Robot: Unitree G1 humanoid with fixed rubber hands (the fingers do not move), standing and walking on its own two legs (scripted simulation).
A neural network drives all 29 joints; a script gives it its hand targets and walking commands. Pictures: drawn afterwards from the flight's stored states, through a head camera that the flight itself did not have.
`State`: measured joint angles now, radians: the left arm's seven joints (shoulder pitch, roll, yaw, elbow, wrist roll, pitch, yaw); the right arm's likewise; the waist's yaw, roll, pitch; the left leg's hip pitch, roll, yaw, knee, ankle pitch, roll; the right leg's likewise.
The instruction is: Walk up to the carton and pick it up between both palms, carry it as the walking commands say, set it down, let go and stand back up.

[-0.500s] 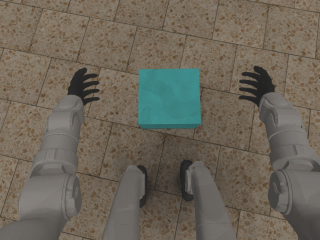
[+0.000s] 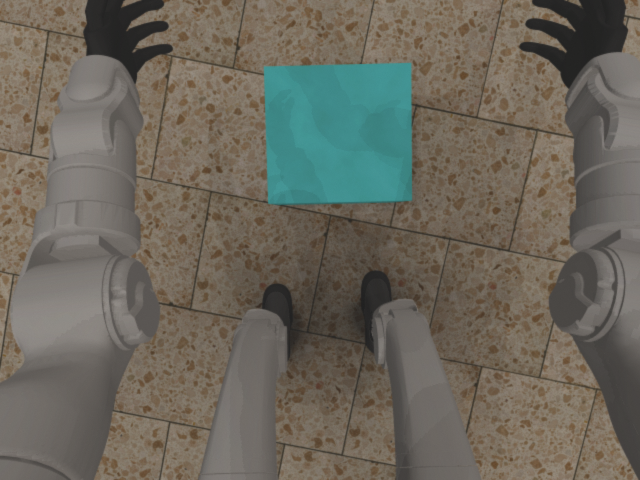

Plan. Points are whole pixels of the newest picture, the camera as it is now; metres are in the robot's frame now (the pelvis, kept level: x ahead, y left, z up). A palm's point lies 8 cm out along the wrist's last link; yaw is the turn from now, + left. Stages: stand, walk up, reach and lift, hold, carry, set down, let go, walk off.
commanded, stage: reach and lift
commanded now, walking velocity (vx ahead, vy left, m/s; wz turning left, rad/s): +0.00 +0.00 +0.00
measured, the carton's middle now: (336, 142) +0.52 -0.04 -0.56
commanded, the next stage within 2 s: none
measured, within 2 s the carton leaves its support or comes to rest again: neither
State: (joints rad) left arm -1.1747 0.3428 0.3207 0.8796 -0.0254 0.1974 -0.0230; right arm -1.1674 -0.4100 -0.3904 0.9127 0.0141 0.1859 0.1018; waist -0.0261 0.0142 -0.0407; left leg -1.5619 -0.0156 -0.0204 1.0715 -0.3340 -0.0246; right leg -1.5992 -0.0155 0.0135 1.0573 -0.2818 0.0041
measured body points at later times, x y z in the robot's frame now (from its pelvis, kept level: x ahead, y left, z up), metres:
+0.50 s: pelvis -0.02 +0.00 -0.11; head +0.32 -0.01 +0.18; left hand +0.54 +0.20 -0.24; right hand +0.52 -0.27 -0.23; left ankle +0.05 +0.13 -0.62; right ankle +0.07 -0.12 -0.62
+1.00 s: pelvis -0.04 +0.00 -0.23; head +0.33 -0.02 +0.02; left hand +0.54 +0.19 -0.38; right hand +0.52 -0.26 -0.38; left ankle +0.05 +0.13 -0.62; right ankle +0.07 -0.12 -0.62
